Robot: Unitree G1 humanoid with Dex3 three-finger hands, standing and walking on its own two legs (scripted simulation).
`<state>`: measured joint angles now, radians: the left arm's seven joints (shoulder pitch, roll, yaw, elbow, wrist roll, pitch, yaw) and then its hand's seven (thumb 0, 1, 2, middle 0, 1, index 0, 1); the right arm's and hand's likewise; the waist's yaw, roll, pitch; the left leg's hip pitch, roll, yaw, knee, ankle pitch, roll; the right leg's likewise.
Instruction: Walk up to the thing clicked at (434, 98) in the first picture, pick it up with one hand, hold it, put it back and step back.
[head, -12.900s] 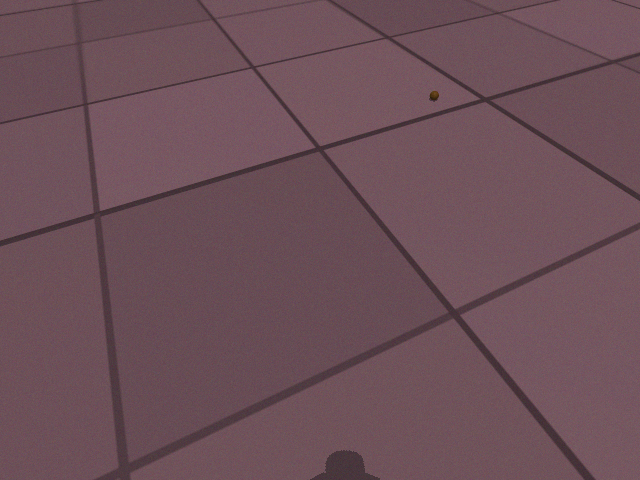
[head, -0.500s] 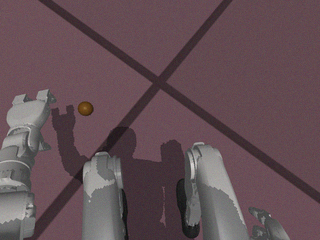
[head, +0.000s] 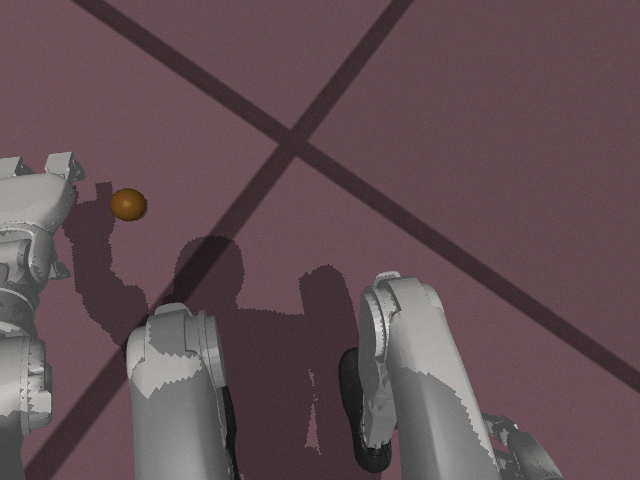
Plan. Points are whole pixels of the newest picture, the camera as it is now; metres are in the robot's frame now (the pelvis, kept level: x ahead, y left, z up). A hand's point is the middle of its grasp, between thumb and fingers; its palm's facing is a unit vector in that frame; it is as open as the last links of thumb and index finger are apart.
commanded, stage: rise first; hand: left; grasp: from above
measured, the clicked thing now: (128, 204) +0.52 +0.26 -0.32
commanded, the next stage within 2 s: none
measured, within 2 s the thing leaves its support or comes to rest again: neither
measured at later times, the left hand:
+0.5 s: hand (66, 221) +0.45 +0.31 -0.19, palm faces -0.46 -0.08 -0.89, open 13.9 cm
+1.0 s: hand (70, 212) +0.47 +0.31 -0.20, palm faces -0.45 -0.07 -0.89, open 13.8 cm
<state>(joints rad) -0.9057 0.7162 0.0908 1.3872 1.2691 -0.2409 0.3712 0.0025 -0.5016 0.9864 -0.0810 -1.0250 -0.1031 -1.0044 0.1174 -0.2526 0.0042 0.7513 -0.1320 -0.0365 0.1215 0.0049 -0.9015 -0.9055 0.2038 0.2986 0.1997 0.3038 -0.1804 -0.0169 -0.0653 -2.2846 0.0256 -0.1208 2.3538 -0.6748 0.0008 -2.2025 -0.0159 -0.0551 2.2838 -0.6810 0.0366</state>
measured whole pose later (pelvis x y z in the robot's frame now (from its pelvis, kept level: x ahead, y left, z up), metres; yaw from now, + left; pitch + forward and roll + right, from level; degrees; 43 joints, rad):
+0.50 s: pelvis +0.01 +0.00 -0.01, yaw -2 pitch +35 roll -9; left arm -0.93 0.76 0.12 1.41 1.27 -0.24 0.39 0.00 -0.50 0.97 -0.08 -1.06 -0.11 -1.03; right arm 0.14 -0.27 0.03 0.75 -0.15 -0.03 0.14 0.00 -0.91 -0.91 0.20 0.30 0.20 0.30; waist -0.21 -0.02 -0.03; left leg -2.32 0.03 -0.15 2.41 -0.71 0.00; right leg -2.23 -0.01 -0.07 2.32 -0.70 0.04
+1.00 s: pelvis +0.01 +0.00 -0.02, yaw -2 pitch +34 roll -9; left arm -1.00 0.81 0.12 1.49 1.28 -0.23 0.40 0.00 -0.50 0.98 -0.10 -1.06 -0.12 -1.04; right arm 0.14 -0.27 0.08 0.74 -0.17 -0.05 0.14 0.00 -0.91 -0.91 0.20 0.30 0.20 0.30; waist -0.25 -0.03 -0.02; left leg -2.35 0.02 -0.16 2.44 -0.69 0.00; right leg -2.25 0.00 -0.08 2.34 -0.69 0.04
